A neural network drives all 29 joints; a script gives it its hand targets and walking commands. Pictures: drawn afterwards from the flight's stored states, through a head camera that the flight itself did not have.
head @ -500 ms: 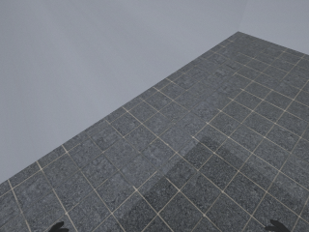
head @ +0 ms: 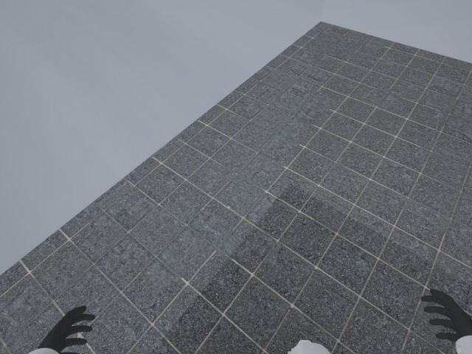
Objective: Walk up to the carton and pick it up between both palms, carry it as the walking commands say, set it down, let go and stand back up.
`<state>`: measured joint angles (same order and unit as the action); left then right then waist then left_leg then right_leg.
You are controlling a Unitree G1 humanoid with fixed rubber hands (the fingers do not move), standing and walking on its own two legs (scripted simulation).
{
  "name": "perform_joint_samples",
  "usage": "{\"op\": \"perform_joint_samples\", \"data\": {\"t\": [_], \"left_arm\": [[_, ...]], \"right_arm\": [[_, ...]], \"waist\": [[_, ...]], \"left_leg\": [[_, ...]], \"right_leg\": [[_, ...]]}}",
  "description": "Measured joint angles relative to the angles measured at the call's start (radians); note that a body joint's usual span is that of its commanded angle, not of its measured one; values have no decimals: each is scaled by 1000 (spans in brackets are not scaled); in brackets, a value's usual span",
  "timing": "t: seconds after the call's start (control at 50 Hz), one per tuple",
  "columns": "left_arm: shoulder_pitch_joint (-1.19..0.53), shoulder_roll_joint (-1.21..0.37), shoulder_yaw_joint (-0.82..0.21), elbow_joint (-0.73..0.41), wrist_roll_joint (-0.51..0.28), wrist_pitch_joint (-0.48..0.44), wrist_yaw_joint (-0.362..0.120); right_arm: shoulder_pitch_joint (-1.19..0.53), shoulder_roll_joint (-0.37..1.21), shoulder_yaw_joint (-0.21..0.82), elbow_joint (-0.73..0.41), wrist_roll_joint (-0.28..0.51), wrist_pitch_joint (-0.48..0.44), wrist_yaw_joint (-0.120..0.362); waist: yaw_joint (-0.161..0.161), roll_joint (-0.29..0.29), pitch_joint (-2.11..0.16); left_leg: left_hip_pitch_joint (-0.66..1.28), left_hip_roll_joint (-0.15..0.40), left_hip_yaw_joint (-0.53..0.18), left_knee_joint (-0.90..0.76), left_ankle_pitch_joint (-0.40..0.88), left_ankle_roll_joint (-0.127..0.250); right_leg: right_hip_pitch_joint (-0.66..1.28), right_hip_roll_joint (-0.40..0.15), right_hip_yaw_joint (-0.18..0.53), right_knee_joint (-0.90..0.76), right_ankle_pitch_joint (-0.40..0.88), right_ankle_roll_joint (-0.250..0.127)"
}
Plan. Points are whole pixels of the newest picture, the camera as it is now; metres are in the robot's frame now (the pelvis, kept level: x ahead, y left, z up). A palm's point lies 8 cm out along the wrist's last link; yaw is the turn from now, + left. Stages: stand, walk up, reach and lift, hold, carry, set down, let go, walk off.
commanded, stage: walk up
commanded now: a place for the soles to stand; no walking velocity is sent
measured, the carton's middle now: out of the picture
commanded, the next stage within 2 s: none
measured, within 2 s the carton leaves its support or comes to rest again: neither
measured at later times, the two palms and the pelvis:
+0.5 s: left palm (175, 257) +0.30 +0.16 -0.07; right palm out of the picture -0.02 -0.44 -0.05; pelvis +0.02 -0.07 +0.00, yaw -22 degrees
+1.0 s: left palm (300, 218) +0.37 -0.09 -0.05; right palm out of the picture -0.23 -0.47 -0.08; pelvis +0.00 -0.17 +0.00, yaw -53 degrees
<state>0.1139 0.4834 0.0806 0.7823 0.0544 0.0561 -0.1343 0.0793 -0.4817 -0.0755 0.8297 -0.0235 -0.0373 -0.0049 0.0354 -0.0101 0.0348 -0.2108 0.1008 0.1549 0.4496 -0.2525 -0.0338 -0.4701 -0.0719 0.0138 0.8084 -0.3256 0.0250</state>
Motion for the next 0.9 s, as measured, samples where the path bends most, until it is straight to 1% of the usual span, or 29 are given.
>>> {"op": "perform_joint_samples", "data": {"t": [0.04,0.08,0.1,0.12,0.16,0.18,0.22,0.28,0.36,0.4,0.42,0.44,0.46,0.48,0.52,0.56,0.64,0.72,0.78,0.82,0.84,0.86,0.88,0.9], "left_arm": [[-4,15,11,-17,1,-1,-12],[-4,30,20,-32,4,-8,-17],[-6,36,24,-36,6,-17,-16],[-8,31,24,-39,11,-23,-12],[-1,14,15,-52,11,-25,-4],[3,5,10,-56,8,-23,0],[12,-4,7,-73,5,-19,5],[16,-7,6,-102,4,-15,7],[9,2,-3,-135,5,-9,2],[6,10,-7,-146,3,-6,-2],[7,12,-8,-150,-2,-4,-4],[5,11,-5,-147,-4,-3,-3],[6,5,-2,-139,2,-2,-1],[11,-1,-3,-131,9,-1,-2],[18,-3,-5,-114,17,-2,-15],[21,3,-3,-102,20,-3,-33],[11,23,9,-92,18,-2,-60],[-25,41,20,-89,14,1,-66],[-54,50,23,-84,11,-1,-64],[-66,55,26,-79,9,-7,-58],[-69,56,28,-76,9,-12,-54],[-73,45,30,-70,10,-17,-47],[-72,35,26,-69,10,-21,-40],[-64,27,23,-72,8,-20,-35]], "right_arm": [[12,-19,-8,-26,-1,-3,6],[35,-37,-12,-42,0,-1,12],[46,-47,-15,-42,1,2,15],[52,-53,-21,-34,4,7,15],[49,-56,-22,-14,18,19,6],[48,-54,-20,-6,24,19,3],[52,-47,-8,5,31,13,-2],[69,-30,7,17,36,8,-4],[105,-2,17,31,33,1,-11],[127,8,17,35,23,-8,-16],[141,7,14,31,12,-16,-20],[149,9,10,30,1,-21,-24],[149,8,7,29,-4,-22,-26],[142,3,6,27,-4,-25,-27],[124,-10,0,18,1,-33,-29],[110,-24,-12,5,0,-41,-28],[102,-47,-32,-7,-6,-44,-15],[117,-61,-45,1,-7,-38,-1],[131,-73,-52,19,-6,-32,8],[141,-82,-56,34,-6,-26,13],[146,-89,-57,42,-7,-22,16],[146,-99,-58,50,-7,-17,17],[144,-104,-58,57,-4,-10,16],[139,-103,-55,63,1,-5,14]], "waist": [[-1,5,2],[-2,8,-2],[-3,14,-3],[-2,25,-4],[-3,42,7],[-3,49,16],[-1,53,26],[3,48,33],[2,25,17],[-4,4,-4],[-12,-2,-21],[-22,-19,-34],[-27,-34,-45],[-30,-43,-52],[-37,-51,-54],[-42,-51,-52],[-43,-49,-47],[-46,-53,-35],[-56,-51,-30],[-63,-49,-35],[-65,-45,-39],[-63,-20,-35],[-57,3,-31],[-47,18,-26]], "left_leg": [[-8,35,20,42,-28,-17],[-24,73,34,104,-69,-31],[-40,95,34,154,-98,-24],[-71,96,-1,217,-152,-9],[-146,45,-89,358,-235,2],[-175,18,-114,403,-239,5],[-227,-29,-135,443,-218,11],[-271,-78,-137,417,-170,22],[-256,-116,-127,291,-115,38],[-209,-127,-125,179,-50,50],[-179,-127,-130,100,-6,61],[-176,-127,-115,82,51,79],[-173,-121,-90,74,71,90],[-159,-111,-61,55,79,96],[-119,-86,-9,4,89,95],[-88,-58,36,-27,94,87],[-59,-2,115,-30,79,71],[-48,49,183,-1,52,49],[-43,91,226,40,24,22],[-46,122,250,85,-4,5],[-53,141,260,120,-26,2],[-66,169,249,167,-59,11],[-93,166,194,221,-123,15],[-126,139,118,281,-185,11]], "right_leg": [[12,-17,-14,-69,13,-3],[50,-19,-32,-171,57,-14],[65,-7,-37,-211,112,-17],[53,12,-38,-198,121,-16],[55,42,-31,-214,114,-26],[69,55,-26,-244,122,-35],[90,79,-11,-300,151,-48],[114,115,13,-350,184,-58],[126,162,54,-362,193,-67],[116,185,80,-336,183,-65],[98,196,87,-302,161,-63],[64,199,99,-232,100,-50],[21,197,101,-145,53,-29],[-19,185,88,-63,37,-8],[-76,142,52,56,57,27],[-105,89,31,113,101,46],[-106,-6,18,65,144,56],[-77,-63,9,-34,140,41],[-24,-78,-14,-124,109,19],[27,-73,-36,-194,86,2],[51,-64,-40,-236,110,0],[51,-38,-40,-236,135,7],[45,-13,-34,-226,134,7],[45,9,-23,-230,130,-1]]}}
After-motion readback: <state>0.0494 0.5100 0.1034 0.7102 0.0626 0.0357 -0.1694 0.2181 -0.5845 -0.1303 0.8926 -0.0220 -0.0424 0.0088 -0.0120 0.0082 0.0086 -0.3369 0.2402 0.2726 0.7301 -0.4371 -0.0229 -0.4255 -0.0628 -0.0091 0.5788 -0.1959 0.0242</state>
